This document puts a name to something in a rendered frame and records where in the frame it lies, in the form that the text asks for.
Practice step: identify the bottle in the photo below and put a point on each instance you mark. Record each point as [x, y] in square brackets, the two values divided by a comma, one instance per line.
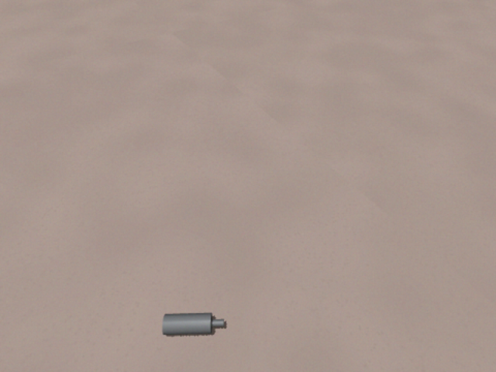
[189, 323]

